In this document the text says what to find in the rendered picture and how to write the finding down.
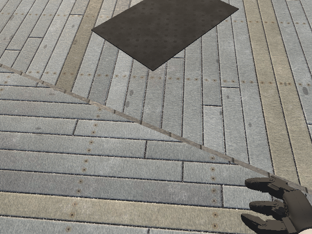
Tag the robot right hand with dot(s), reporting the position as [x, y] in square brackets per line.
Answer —
[292, 216]

